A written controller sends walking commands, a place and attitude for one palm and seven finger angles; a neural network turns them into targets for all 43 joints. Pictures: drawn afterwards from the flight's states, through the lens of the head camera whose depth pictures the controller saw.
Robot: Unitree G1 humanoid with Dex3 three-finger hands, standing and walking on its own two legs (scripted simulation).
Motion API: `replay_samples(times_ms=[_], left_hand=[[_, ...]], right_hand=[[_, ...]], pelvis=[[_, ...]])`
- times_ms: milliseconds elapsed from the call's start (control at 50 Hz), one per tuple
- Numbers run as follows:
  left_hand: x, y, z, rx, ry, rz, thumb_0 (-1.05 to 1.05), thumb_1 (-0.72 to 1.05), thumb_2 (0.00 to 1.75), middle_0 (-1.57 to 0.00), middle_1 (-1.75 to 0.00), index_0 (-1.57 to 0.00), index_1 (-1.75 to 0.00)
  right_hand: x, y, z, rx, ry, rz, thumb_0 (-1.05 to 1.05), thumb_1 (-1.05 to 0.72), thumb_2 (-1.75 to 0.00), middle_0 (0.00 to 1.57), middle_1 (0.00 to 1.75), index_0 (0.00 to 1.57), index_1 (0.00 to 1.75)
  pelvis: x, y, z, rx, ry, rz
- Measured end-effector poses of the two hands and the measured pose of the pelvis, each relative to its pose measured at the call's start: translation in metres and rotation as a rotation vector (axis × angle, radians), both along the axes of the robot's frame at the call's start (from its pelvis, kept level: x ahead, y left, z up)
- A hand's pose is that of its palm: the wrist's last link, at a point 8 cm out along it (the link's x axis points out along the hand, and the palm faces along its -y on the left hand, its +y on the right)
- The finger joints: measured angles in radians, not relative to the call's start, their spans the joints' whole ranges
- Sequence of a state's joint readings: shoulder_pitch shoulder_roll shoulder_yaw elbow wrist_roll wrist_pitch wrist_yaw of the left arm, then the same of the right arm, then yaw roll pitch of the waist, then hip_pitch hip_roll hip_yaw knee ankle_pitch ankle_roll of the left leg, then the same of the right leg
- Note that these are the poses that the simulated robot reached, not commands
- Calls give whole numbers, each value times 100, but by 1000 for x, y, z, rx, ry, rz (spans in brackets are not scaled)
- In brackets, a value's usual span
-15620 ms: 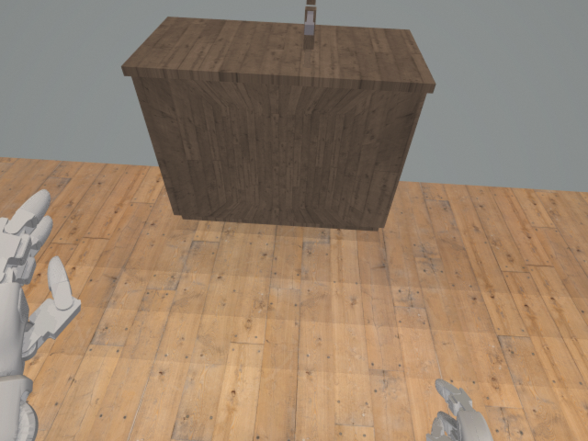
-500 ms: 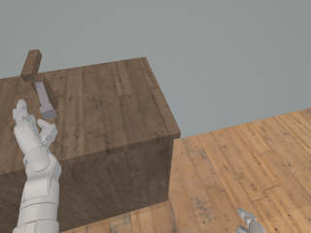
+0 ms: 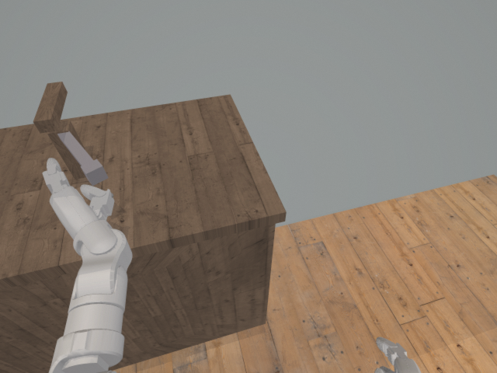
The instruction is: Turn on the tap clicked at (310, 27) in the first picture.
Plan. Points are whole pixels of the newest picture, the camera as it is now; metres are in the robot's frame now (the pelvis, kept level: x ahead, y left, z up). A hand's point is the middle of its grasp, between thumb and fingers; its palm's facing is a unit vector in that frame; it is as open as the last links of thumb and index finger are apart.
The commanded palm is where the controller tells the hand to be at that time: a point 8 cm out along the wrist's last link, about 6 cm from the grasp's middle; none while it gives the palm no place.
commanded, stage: push the lever round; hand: left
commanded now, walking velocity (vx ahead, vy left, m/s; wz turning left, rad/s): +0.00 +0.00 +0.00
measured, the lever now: (94, 172) +0.40 +0.29 +0.13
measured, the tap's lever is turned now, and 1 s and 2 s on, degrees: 26 44 76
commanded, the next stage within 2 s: lift the hand up off the lever in 1.50 s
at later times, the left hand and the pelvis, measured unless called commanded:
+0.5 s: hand (135, 180) +0.40 +0.22 +0.11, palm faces +0.80 -0.60 -0.07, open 7.6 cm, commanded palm +0.35 +0.24 +0.11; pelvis +0.00 -0.01 +0.00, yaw +0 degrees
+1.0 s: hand (146, 168) +0.43 +0.22 +0.11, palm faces +0.85 -0.52 -0.09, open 8.0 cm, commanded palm +0.39 +0.22 +0.11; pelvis +0.01 -0.01 -0.01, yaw +0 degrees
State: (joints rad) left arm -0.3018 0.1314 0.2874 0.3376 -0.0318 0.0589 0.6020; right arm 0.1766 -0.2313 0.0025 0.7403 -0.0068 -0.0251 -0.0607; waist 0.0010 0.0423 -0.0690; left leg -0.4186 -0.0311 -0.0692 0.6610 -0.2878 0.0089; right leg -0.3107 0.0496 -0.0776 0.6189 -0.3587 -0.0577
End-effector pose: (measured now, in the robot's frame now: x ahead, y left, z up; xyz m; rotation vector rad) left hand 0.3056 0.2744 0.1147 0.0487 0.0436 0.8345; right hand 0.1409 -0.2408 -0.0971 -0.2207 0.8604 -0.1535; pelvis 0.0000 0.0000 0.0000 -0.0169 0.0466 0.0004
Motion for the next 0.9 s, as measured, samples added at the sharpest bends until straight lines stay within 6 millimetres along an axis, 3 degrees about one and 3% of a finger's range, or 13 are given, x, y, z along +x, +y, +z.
replay_samples(times_ms=[480, 900], left_hand=[[35, -33, -1, -31, 33, 95, 3, 95, 94, -16, -15, -16, -15], [66, -46, -2, -47, 74, 187, 3, 90, 91, -16, -15, -13, -14]], right_hand=[[-24, -4, -16, 28, 85, -1, 1, -90, -90, 20, 30, 20, 30], [-43, -18, -27, 37, 165, -11, 1, -90, -90, 20, 30, 20, 30]], pelvis=[[-3, -6, -3, 0, 37, 5], [5, -13, -8, 1, 90, 8]])
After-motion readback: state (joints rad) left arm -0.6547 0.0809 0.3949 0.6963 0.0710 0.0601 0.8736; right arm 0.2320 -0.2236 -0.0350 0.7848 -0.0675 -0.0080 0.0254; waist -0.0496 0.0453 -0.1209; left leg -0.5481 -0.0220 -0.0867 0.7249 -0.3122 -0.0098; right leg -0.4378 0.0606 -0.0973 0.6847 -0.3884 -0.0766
